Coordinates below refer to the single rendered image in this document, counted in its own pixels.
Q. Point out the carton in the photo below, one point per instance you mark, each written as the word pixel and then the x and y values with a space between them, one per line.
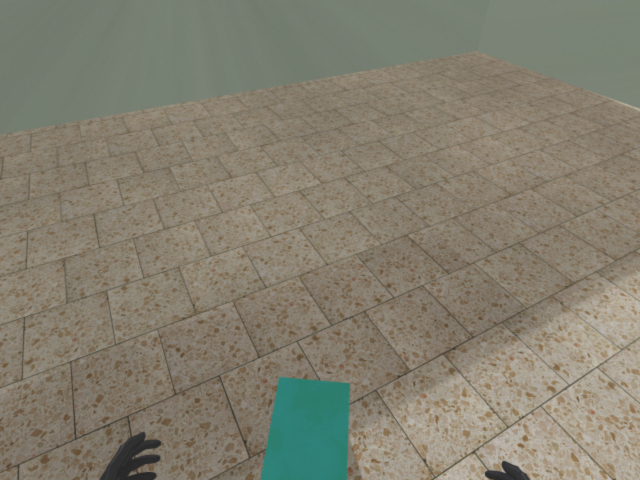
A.
pixel 308 436

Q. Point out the robot left hand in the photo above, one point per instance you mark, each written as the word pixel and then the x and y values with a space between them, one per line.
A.
pixel 122 463

